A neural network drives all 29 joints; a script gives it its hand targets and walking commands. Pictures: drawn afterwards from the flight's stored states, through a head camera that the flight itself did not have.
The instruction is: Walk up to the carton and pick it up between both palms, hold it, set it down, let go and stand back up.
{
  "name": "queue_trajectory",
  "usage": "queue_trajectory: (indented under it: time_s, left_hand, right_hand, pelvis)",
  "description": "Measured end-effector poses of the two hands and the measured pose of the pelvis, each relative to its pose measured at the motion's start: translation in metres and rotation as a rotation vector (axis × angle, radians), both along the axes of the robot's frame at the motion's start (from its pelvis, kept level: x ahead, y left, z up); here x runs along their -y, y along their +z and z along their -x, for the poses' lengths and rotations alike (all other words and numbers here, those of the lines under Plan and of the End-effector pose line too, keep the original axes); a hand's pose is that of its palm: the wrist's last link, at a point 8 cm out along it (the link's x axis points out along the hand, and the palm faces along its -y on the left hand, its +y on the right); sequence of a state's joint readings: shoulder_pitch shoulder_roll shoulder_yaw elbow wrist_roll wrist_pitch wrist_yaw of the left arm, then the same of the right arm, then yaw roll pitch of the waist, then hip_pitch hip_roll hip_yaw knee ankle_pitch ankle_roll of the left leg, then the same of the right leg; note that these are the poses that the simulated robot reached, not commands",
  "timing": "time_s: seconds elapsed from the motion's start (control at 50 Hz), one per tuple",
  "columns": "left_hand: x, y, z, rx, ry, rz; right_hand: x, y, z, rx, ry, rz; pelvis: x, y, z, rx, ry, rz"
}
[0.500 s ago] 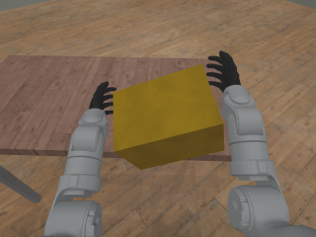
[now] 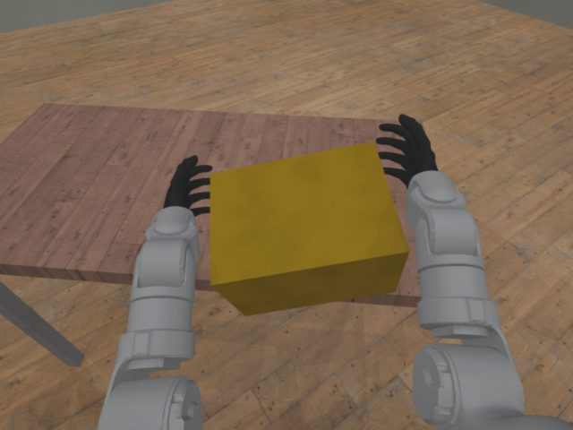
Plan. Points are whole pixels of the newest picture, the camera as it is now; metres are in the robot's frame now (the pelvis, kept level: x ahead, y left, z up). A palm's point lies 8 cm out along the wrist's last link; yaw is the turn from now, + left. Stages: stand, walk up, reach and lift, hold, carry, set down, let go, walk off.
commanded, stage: set down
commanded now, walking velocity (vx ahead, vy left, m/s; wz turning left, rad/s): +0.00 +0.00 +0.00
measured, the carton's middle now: (305, 234) +0.36 +0.01 +0.07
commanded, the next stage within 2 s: none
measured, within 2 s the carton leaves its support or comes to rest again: neither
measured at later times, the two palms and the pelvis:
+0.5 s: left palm (169, 218) +0.36 +0.21 +0.10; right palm (391, 184) +0.41 -0.11 +0.13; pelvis +0.02 +0.00 +0.00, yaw +0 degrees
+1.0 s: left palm (166, 235) +0.35 +0.21 +0.07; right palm (381, 199) +0.41 -0.10 +0.10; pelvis +0.01 +0.00 +0.00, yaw +0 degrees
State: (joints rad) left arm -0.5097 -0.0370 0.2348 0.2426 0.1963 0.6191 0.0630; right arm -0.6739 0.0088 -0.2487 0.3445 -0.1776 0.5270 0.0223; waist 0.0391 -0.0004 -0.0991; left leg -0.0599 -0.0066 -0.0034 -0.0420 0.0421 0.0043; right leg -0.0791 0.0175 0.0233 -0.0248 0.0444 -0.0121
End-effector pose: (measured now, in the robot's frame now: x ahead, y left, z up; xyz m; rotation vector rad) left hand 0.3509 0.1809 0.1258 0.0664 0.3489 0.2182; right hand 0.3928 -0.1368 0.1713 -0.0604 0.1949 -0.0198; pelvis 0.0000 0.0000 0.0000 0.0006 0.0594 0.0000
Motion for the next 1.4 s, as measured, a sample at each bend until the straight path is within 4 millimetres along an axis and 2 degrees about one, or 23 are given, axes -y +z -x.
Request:
queue_trajectory:
  time_s: [0.16,0.32,0.62,0.88,1.04,1.18,1.28,1.4]
  left_hand:
    - [-0.013,-0.005,-0.003,0.021,0.03,-0.001]
    - [-0.019,-0.018,-0.009,0.013,0.037,-0.001]
    - [-0.029,-0.031,-0.008,0.017,0.048,-0.007]
    - [-0.034,-0.046,0.0,0.003,0.054,-0.008]
    - [-0.033,-0.059,-0.003,-0.002,0.045,-0.005]
    - [-0.031,-0.062,-0.021,0.028,0.004,-0.01]
    - [-0.031,-0.063,-0.048,0.035,-0.005,0.009]
    - [-0.034,-0.065,-0.078,0.026,0.0,0.033]
  right_hand:
    - [-0.011,-0.018,-0.007,-0.033,0.03,0.012]
    - [-0.019,-0.033,-0.015,-0.042,0.032,0.026]
    - [-0.029,-0.043,-0.022,-0.034,0.064,0.043]
    - [-0.034,-0.057,-0.018,-0.048,0.087,0.05]
    - [-0.032,-0.072,-0.02,-0.057,0.084,0.047]
    - [-0.025,-0.088,-0.03,-0.091,0.057,0.047]
    - [-0.025,-0.098,-0.044,-0.11,0.017,0.001]
    - [-0.028,-0.099,-0.068,-0.099,-0.02,-0.013]
  pelvis:
    - [0.002,0.0,-0.004,-0.019,0.003,0.0]
    - [0.0,-0.001,-0.009,-0.047,0.003,0.001]
    - [-0.004,-0.001,-0.018,-0.045,0.001,0.0]
    - [-0.002,-0.001,-0.014,-0.053,0.004,0.0]
    - [0.0,-0.001,-0.01,-0.087,0.007,0.0]
    - [0.001,-0.002,-0.012,-0.139,0.014,0.001]
    - [0.0,-0.003,-0.017,-0.199,0.016,0.001]
    - [-0.004,-0.004,-0.028,-0.248,0.014,0.002]
